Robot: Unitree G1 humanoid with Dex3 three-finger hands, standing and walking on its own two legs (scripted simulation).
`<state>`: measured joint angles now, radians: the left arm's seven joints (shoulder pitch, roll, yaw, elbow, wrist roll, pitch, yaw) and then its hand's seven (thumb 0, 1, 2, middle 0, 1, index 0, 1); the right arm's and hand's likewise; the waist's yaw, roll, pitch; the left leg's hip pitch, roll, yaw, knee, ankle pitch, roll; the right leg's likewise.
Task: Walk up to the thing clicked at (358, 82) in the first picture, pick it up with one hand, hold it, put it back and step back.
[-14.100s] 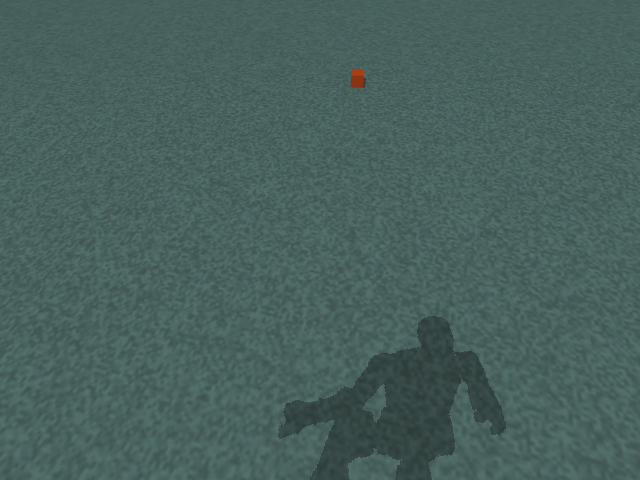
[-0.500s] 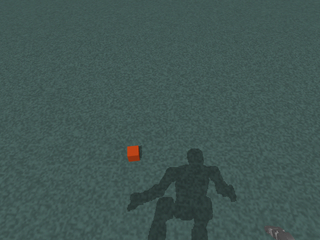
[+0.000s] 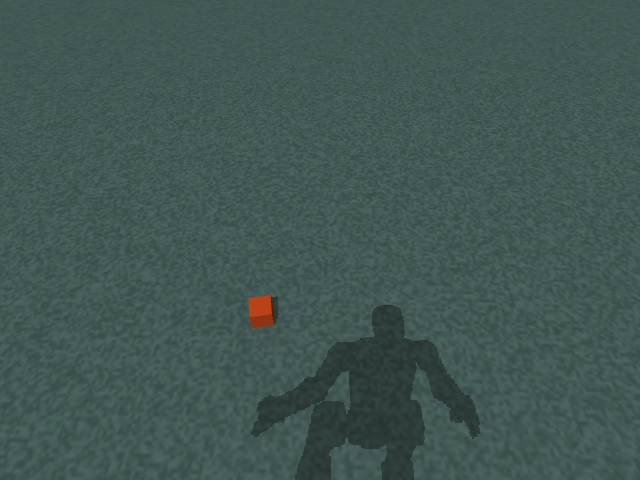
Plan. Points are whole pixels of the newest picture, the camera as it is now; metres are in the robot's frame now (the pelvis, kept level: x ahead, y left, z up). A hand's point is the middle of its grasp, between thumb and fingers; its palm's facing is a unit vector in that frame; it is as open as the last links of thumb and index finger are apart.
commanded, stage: stand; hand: left
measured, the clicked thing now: (261, 311) +0.77 +0.24 -0.74
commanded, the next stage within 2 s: walk up in 0.28 s
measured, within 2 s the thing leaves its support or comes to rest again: neither
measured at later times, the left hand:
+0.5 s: hand out of the picture +0.07 +0.29 -0.16, palm faces +0.04 -0.94 -0.34, open 7.3 cm
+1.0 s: hand (168, 377) +0.30 +0.27 -0.15, palm faces -0.04 -0.92 -0.38, open 7.3 cm
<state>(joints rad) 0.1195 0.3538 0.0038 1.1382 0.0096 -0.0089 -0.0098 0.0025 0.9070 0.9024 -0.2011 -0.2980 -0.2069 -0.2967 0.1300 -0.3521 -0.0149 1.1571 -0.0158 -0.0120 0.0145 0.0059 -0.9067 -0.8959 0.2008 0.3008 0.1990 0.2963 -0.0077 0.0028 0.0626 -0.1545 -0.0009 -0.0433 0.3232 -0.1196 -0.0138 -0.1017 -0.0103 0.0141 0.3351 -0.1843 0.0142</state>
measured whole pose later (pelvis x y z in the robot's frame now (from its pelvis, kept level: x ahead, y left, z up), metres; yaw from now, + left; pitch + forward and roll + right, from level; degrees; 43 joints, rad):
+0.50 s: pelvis +0.04 +0.02 -0.01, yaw +2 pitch -3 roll -2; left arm 0.25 0.38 0.07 1.01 0.04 -0.03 -0.04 0.00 0.90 0.90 -0.20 -0.30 -0.21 -0.30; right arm 0.22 -0.41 -0.08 1.04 -0.04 -0.03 0.05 0.01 -0.91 -0.90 0.20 0.30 0.20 0.30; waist 0.02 0.02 0.05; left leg -0.31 0.04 0.00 0.63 -0.40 0.02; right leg -0.06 -0.01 -0.01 0.39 -0.28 0.00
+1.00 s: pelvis +0.20 +0.00 -0.03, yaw +0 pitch -4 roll +0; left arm 0.21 0.40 0.08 0.85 0.02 -0.05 -0.07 0.00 0.91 0.90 -0.20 -0.30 -0.21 -0.30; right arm 0.38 -0.40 -0.06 0.87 -0.01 -0.05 0.03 0.01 -0.90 -0.90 0.20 0.30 0.20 0.30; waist -0.03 0.02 0.11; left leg -0.14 0.06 0.02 0.81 -0.48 0.02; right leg -0.36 -0.03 -0.05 0.64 -0.20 -0.02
